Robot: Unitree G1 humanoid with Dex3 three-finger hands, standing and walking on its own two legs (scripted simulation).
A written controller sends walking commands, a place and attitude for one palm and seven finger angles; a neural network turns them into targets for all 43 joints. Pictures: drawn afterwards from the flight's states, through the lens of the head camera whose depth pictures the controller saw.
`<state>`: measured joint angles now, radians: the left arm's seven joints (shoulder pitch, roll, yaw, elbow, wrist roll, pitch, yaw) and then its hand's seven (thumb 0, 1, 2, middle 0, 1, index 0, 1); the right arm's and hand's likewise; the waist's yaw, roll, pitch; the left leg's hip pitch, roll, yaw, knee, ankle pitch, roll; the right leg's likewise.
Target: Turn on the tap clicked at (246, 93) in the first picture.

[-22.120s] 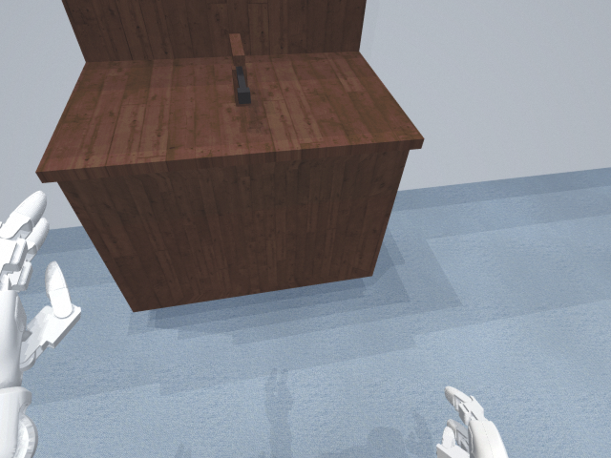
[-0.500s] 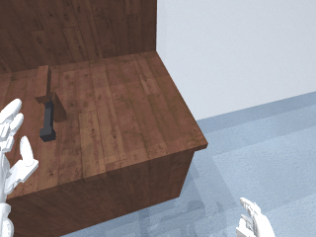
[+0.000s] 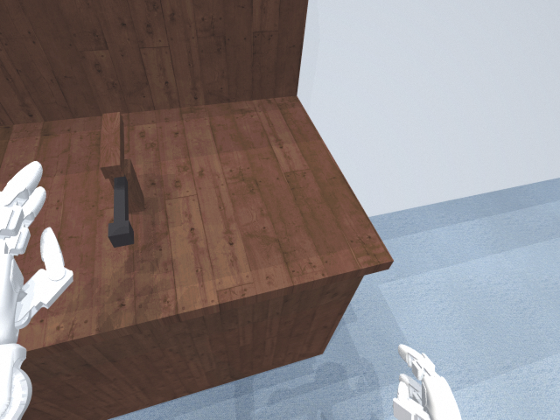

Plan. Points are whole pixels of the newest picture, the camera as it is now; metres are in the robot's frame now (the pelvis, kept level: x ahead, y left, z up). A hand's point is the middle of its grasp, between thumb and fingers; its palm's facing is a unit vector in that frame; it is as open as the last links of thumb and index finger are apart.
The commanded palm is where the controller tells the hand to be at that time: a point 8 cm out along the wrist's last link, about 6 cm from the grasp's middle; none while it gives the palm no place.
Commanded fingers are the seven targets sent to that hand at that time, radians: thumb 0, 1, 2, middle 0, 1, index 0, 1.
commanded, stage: come to a stop and stand still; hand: left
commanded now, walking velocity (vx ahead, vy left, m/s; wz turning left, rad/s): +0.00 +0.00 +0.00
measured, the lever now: (121, 233) +0.34 +0.27 +0.05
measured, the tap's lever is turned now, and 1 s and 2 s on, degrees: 0 0 0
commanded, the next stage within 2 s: look again from close up in 0.08 s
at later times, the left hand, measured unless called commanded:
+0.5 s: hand (103, 280) +0.23 +0.22 +0.13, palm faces +0.20 -0.87 -0.45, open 7.4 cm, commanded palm +0.17 +0.27 +0.17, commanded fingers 0.00 0.90 0.90 -0.20 -0.30 -0.20 -0.30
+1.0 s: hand (85, 320) +0.18 +0.22 +0.14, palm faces +0.43 -0.81 -0.39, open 7.4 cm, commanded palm +0.15 +0.25 +0.16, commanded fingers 0.00 0.90 0.90 -0.20 -0.30 -0.20 -0.30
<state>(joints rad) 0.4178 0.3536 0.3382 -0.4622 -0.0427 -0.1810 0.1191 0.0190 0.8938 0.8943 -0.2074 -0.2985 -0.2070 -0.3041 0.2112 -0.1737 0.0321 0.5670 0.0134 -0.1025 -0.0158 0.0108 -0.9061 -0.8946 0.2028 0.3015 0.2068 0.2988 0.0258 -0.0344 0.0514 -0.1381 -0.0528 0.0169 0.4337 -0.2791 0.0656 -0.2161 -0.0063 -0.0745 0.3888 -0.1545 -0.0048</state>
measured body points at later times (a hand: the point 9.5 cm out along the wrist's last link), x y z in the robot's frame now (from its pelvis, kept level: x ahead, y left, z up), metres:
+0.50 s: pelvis -0.01 +0.00 -0.01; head +0.02 +0.01 +0.44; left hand +0.21 +0.27 +0.16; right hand +0.14 -0.22 -0.09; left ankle -0.03 +0.07 -0.74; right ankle +0.03 -0.12 -0.74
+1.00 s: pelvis -0.02 -0.05 -0.02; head -0.02 -0.04 +0.43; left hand +0.15 +0.26 +0.16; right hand +0.19 -0.27 -0.08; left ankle -0.03 +0.07 -0.74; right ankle +0.02 -0.12 -0.74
